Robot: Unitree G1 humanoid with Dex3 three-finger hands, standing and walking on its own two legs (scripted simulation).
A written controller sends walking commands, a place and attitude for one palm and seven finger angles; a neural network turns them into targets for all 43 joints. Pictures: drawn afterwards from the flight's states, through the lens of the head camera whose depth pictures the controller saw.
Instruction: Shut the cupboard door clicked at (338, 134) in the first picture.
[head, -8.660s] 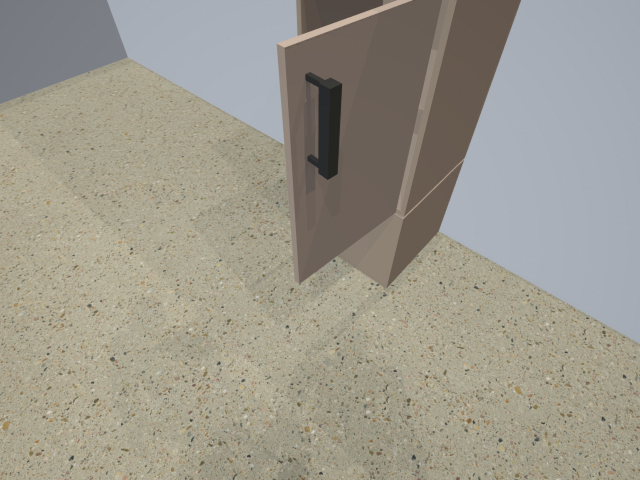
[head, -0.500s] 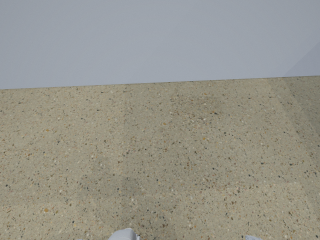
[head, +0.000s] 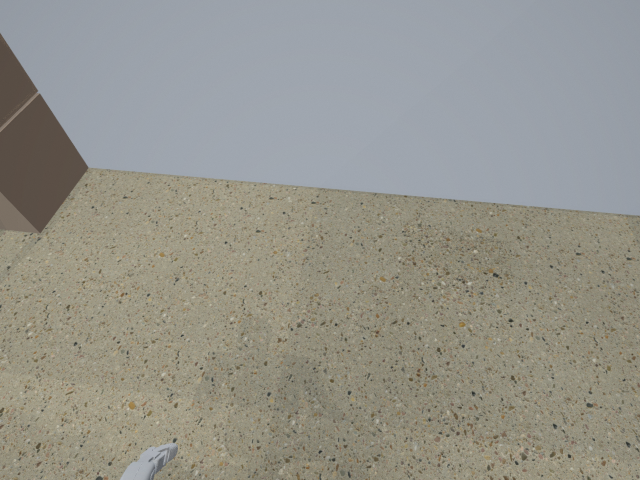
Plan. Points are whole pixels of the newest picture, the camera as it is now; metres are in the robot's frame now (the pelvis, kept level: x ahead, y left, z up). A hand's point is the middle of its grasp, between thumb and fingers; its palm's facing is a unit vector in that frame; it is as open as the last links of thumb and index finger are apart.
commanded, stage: walk to a spot facing it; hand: left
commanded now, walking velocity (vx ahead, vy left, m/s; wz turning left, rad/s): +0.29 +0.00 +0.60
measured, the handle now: out of the picture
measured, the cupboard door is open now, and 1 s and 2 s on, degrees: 84 84 84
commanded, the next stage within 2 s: turn to face it in 1.60 s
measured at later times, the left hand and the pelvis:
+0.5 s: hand out of the picture +0.04 +0.22 -0.19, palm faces +0.40 -0.90 -0.19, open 7.4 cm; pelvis +0.18 +0.08 -0.02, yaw +21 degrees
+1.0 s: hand (140, 284) +0.46 +0.37 -0.16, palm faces +0.36 -0.92 -0.12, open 7.4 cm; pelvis +0.40 +0.17 -0.01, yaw +27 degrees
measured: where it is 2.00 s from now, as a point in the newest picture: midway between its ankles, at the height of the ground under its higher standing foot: (216, 302)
